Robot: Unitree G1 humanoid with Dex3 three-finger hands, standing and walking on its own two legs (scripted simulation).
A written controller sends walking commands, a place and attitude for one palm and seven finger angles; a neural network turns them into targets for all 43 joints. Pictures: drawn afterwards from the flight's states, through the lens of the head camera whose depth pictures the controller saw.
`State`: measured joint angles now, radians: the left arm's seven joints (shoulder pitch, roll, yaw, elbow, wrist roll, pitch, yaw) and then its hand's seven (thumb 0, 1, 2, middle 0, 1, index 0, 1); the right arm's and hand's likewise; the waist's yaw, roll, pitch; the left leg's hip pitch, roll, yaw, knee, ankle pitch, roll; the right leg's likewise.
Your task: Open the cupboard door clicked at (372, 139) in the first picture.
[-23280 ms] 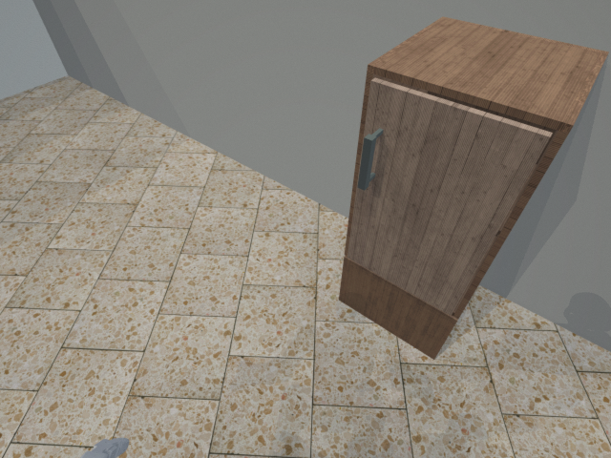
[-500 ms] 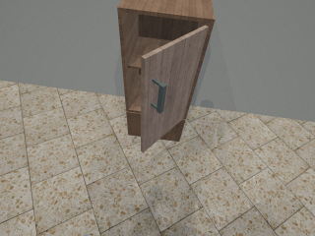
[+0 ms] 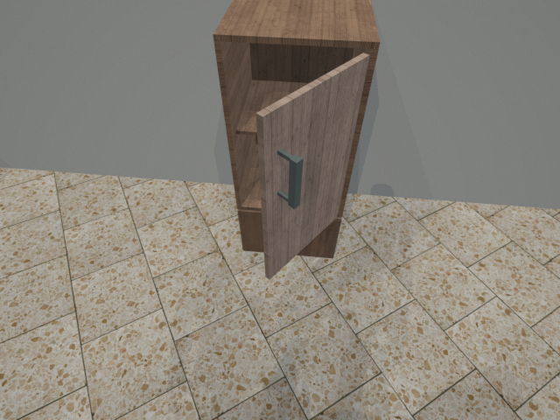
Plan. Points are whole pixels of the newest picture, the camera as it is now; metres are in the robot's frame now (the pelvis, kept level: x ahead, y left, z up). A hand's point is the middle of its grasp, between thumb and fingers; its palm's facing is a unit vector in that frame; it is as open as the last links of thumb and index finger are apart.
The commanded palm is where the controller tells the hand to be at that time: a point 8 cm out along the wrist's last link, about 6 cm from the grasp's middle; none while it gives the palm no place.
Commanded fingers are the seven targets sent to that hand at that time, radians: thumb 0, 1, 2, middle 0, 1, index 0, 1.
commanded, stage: let the arm hang, fingers relaxed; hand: left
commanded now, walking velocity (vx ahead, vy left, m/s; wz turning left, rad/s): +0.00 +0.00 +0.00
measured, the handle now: (288, 179) +0.61 +0.02 -0.05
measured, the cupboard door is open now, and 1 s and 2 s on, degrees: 53 53 53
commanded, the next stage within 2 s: look to check the result in 0.28 s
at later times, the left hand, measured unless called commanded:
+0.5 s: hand out of the picture +0.00 +0.17 -0.18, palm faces +0.05 -0.98 -0.18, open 7.4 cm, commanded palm none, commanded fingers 0.00 0.90 0.90 -0.20 -0.30 -0.20 -0.30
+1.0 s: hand out of the picture +0.02 +0.16 -0.17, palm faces +0.04 -0.98 -0.18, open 7.4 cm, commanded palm none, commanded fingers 0.00 0.90 0.90 -0.20 -0.30 -0.20 -0.30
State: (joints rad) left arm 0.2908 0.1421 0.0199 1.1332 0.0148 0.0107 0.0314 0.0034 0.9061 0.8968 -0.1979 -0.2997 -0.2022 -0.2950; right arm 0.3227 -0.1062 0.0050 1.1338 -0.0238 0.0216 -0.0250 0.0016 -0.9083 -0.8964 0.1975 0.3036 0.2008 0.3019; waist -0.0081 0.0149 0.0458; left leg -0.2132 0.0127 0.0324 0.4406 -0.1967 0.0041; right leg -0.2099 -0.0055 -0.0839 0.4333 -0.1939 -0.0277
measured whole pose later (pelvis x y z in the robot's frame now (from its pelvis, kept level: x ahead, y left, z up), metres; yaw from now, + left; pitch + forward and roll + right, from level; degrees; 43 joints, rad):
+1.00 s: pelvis +0.03 -0.01 +0.00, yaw +0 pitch -2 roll +0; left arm 0.28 0.12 0.01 1.15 0.01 -0.01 0.04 0.00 0.91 0.90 -0.20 -0.30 -0.20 -0.30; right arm 0.28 -0.12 0.00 1.16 -0.02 0.00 -0.04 0.00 -0.91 -0.90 0.20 0.30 0.20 0.30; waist -0.01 0.01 0.05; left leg -0.15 0.02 0.03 0.40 -0.22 0.00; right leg -0.16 0.00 -0.08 0.41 -0.22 -0.03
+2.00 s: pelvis +0.05 -0.03 +0.00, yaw -30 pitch +3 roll +1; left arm 0.27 0.21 0.09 0.93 0.03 0.04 0.01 0.00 0.90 0.90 -0.20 -0.30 -0.21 -0.30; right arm 0.05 -0.19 -0.05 0.87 0.01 0.03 -0.04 0.00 -0.91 -0.90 0.20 0.30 0.20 0.30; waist 0.05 -0.04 0.08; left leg -0.34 -0.01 -0.05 0.63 -0.34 -0.04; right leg -0.29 0.16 0.25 0.51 -0.23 -0.06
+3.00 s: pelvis +0.14 -0.14 +0.00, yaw -68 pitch +1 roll -2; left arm 0.16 0.23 0.09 0.93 0.04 0.04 -0.06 0.01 0.91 0.90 -0.20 -0.30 -0.20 -0.29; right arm 0.45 -0.14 0.00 0.98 -0.03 -0.06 -0.03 0.00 -0.91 -0.90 0.20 0.30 0.20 0.30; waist -0.02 -0.04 0.06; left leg -0.04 0.11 0.24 0.37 -0.34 -0.02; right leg -0.66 -0.06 -0.06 1.08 -0.19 0.00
